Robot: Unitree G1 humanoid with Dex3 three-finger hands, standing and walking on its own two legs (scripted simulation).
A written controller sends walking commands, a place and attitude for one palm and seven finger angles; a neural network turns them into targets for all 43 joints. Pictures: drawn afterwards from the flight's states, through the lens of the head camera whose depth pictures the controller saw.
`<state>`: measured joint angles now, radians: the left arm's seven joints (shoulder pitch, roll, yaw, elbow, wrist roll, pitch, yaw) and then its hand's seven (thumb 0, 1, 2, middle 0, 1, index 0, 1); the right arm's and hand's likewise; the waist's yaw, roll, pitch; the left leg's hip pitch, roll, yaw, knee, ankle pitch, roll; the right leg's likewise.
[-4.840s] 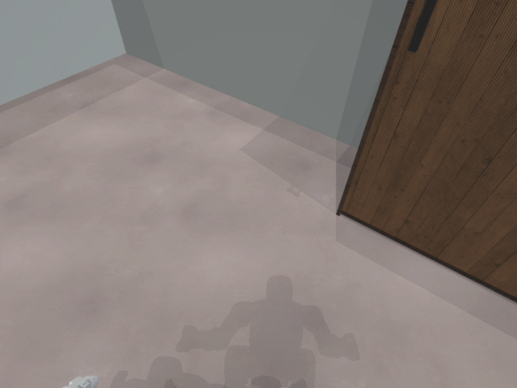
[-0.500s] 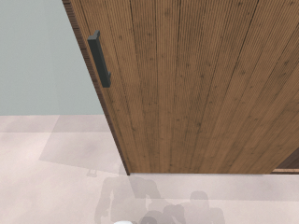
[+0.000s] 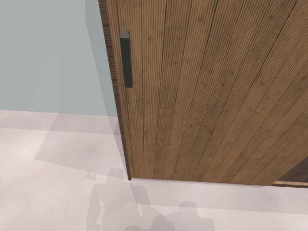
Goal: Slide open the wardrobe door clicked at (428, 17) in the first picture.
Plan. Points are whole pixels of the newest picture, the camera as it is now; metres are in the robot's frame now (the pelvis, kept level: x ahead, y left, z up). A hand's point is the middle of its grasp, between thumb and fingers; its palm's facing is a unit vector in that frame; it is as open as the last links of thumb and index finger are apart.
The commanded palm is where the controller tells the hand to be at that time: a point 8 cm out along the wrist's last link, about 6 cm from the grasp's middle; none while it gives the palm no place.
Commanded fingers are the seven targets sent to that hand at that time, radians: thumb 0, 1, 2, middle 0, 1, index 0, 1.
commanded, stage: come to a stop and stand still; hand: left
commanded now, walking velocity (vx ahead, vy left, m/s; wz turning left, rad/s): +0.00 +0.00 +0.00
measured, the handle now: (128, 59) +0.53 +0.13 +0.18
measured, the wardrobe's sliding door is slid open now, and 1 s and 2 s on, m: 0.00 0.00 0.00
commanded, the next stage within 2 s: look again from close up in 1.12 s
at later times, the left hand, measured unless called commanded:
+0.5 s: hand out of the picture +0.02 +0.17 -0.17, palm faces +0.02 -0.97 -0.23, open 7.4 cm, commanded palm none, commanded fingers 0.00 0.90 0.90 -0.20 -0.30 -0.20 -0.30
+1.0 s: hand out of the picture +0.03 +0.14 -0.17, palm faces +0.03 -0.97 -0.23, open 7.3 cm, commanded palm none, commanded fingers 0.00 0.90 0.90 -0.20 -0.30 -0.20 -0.30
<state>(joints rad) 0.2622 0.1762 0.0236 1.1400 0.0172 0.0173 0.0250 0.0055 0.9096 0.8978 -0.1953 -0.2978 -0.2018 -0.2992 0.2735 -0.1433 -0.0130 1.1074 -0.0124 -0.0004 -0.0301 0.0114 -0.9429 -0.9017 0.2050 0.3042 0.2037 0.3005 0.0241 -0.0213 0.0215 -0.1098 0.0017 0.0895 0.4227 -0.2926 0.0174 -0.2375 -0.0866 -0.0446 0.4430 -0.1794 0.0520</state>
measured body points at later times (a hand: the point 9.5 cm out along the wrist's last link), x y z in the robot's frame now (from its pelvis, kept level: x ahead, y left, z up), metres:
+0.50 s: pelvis +0.02 -0.01 -0.01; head +0.02 -0.03 +0.44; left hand +0.02 +0.22 -0.16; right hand +0.02 -0.22 -0.18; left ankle -0.04 +0.10 -0.74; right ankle +0.03 -0.15 -0.74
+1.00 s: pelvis +0.01 -0.04 +0.00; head +0.02 -0.06 +0.45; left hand +0.03 +0.19 -0.15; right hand +0.02 -0.27 -0.17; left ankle -0.04 +0.10 -0.74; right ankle +0.03 -0.15 -0.74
